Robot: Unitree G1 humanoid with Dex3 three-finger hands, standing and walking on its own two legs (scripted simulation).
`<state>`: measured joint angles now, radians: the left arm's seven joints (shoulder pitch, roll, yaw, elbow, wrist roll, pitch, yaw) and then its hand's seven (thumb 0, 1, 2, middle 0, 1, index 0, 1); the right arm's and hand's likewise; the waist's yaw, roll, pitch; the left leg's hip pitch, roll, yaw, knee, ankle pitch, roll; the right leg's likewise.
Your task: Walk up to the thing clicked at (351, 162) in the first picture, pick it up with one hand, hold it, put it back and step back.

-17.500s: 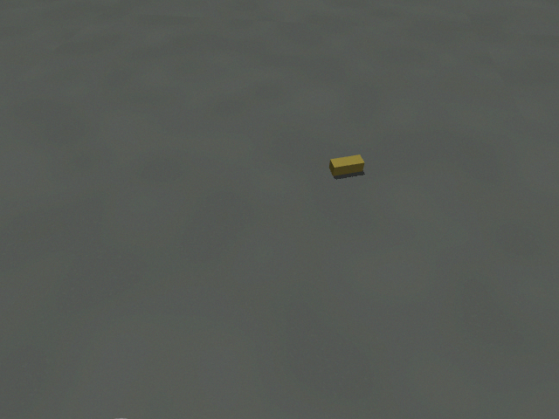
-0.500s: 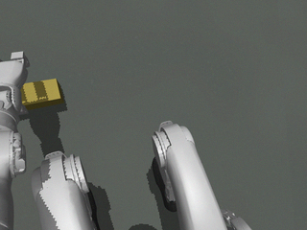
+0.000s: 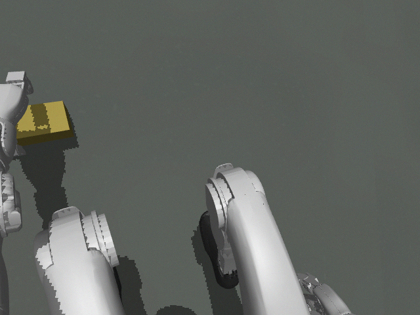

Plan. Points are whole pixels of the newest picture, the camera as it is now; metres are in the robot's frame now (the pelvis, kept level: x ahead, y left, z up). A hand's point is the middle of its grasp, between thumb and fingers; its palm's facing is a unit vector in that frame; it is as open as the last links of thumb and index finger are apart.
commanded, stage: rest palm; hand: left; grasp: from above
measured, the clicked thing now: (25, 126) +0.51 +0.26 -0.28
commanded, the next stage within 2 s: close in 1.02 s
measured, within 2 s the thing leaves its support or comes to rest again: neither
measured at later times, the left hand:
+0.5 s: hand (17, 131) +0.49 +0.27 -0.25, palm faces -0.48 -0.11 -0.87, open 13.4 cm
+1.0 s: hand (22, 133) +0.49 +0.26 -0.26, palm faces -0.47 -0.09 -0.88, open 13.6 cm
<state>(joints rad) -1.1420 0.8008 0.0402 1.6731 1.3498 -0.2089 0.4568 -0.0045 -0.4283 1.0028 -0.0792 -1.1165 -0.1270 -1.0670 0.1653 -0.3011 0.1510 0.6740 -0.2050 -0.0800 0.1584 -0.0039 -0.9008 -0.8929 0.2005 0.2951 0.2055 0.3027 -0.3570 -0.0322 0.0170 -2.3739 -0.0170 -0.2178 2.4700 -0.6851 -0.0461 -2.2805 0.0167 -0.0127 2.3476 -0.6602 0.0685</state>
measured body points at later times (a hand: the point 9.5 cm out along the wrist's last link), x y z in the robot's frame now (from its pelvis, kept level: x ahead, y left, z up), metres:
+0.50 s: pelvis +0.01 +0.01 -0.01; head +0.29 +0.10 +0.32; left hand +0.51 +0.27 -0.20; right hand +0.02 -0.25 -0.08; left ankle +0.07 +0.14 -0.28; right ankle +0.11 -0.15 -0.28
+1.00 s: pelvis +0.00 +0.01 -0.02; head +0.29 +0.11 +0.32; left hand +0.51 +0.27 -0.21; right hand +0.03 -0.24 -0.08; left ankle +0.07 +0.14 -0.28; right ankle +0.11 -0.15 -0.28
